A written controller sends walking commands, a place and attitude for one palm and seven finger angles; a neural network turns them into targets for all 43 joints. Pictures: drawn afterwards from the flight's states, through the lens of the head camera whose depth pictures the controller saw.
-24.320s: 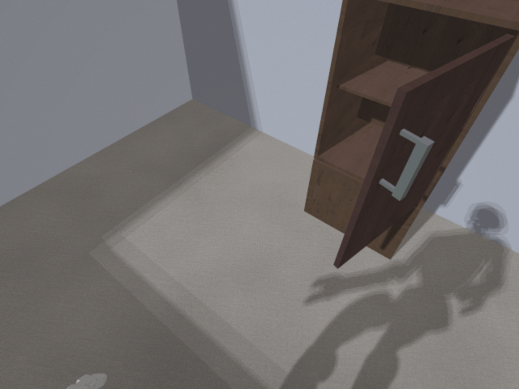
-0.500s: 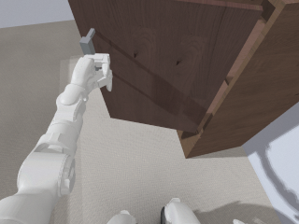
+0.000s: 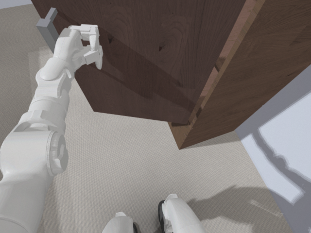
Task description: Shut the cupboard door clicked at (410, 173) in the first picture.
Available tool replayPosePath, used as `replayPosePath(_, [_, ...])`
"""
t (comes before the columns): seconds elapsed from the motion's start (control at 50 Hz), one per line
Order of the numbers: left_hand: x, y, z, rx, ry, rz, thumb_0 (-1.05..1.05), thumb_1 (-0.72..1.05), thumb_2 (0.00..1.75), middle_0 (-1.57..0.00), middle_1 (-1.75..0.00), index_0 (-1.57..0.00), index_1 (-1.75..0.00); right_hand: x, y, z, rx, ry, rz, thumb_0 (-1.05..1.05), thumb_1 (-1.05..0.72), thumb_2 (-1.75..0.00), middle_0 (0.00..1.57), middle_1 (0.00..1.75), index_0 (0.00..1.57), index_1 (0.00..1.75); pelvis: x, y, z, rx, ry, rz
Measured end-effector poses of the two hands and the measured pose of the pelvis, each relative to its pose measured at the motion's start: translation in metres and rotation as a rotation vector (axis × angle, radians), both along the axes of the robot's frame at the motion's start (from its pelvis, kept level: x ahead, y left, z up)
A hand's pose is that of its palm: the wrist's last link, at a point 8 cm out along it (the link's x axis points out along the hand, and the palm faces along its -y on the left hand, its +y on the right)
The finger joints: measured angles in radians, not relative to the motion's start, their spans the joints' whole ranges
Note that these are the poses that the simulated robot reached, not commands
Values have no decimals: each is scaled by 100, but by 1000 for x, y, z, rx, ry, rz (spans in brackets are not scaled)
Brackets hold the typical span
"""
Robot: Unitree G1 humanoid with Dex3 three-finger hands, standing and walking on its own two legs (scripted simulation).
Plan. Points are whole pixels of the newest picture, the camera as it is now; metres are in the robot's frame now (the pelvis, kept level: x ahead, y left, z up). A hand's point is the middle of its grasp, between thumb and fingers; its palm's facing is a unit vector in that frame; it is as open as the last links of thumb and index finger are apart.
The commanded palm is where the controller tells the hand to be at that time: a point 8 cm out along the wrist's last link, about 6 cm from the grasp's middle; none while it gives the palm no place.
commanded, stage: push the door shut along its arc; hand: left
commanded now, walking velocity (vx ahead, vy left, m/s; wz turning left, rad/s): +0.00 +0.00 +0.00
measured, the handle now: (62, 44) +0.57 +0.16 +0.10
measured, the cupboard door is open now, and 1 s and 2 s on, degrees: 63 46 46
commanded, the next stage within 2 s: pull the fist back off the door in 0.62 s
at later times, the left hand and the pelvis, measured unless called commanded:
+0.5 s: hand (105, 41) +0.56 +0.05 +0.11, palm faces -0.43 -0.90 -0.03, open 3.4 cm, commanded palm +0.58 +0.08 +0.10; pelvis -0.01 +0.00 -0.02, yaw +1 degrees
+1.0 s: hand (119, 36) +0.59 +0.02 +0.09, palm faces -0.02 -1.00 -0.06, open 3.2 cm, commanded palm +0.55 +0.07 +0.10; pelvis +0.02 +0.01 -0.02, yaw -1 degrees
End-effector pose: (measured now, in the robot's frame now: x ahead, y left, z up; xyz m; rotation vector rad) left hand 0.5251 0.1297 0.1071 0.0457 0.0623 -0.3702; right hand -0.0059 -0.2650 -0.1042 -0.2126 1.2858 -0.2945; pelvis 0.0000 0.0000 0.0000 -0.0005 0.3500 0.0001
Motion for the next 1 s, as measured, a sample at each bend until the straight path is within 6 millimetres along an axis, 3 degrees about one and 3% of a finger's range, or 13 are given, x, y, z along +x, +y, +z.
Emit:
replayPosePath(0.34, [24, -10, 3, 1, 17, -48, 3, 92, 96, -129, -150, -130, -150, -11, -9, -5, -49, 34, 20, 1, -90, -90, 21, 30, 20, 30, -8, -2, -13, -16, 58, 27])
replayPosePath(0.74, [63, -36, 4, 3, 35, -112, 4, 103, 102, -129, -150, -130, -150, -46, 13, -10, -35, 153, -43, 1, -90, -90, 21, 30, 20, 30, -1, 6, -26, -33, 122, 25])
replayPosePath(0.82, [71, -37, -4, -124, 64, 112, 4, 95, 98, -129, -150, -130, -150, -47, 21, -10, 0, 166, -14, 1, -90, -90, 21, 30, 20, 30, 4, 9, -27, -41, 151, 24])
replayPosePath(0.9, [67, -41, -12, -113, 10, 339, 3, 91, 94, -129, -150, -129, -150, -42, 33, -11, 73, 167, 23, 1, -90, -90, 21, 30, 20, 30, 11, 10, -25, -36, 161, 11])
replayPosePath(1.0, [48, -57, -15, 9, -96, 347, 3, 91, 92, -129, -150, -129, -150, -31, 44, -14, 151, 150, 16, 1, -90, -90, 21, 30, 20, 30, 19, 9, -18, -28, 136, -2])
